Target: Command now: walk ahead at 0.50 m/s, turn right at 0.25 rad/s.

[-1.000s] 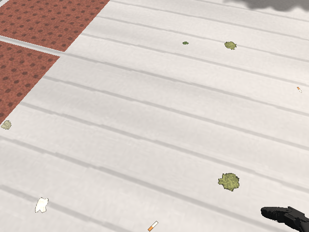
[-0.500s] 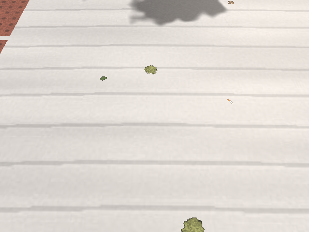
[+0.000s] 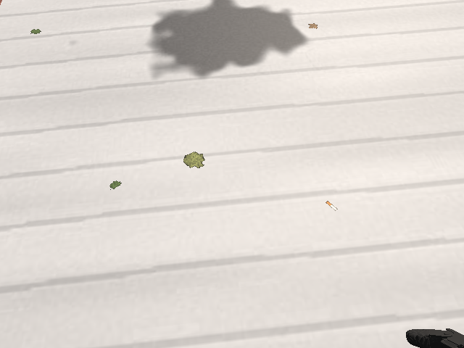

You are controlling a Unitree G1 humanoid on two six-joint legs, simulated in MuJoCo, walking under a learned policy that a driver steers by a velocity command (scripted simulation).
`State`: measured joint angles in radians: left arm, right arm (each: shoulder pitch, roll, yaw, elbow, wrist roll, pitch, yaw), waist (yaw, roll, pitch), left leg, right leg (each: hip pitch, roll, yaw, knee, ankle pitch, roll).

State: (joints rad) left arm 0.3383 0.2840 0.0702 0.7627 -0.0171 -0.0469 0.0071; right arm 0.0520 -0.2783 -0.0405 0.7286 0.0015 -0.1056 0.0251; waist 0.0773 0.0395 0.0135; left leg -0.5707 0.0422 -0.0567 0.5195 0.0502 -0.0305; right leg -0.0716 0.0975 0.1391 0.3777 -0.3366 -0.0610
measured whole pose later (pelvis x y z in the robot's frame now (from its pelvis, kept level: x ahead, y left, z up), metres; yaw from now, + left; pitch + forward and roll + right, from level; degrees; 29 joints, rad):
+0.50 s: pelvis +0.28 +0.02 +0.00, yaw -2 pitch +2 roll +1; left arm 0.06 0.25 0.04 0.67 -0.02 -0.07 -0.03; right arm 0.38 -0.28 -0.05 0.88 0.02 -0.07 0.01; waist -0.10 -0.04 0.02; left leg 0.01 -0.04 0.02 0.24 -0.29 0.03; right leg -0.60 -0.07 0.03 0.56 0.02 -0.01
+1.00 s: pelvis +0.55 -0.02 +0.00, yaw +4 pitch +2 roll -2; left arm 0.33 0.28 0.06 0.85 0.00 -0.09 0.00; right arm 0.12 -0.27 -0.04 0.78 0.02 -0.05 0.03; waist 0.07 0.04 0.01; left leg -0.67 0.09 -0.04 0.65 0.08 0.01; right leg 0.05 0.05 -0.14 0.19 -0.27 -0.03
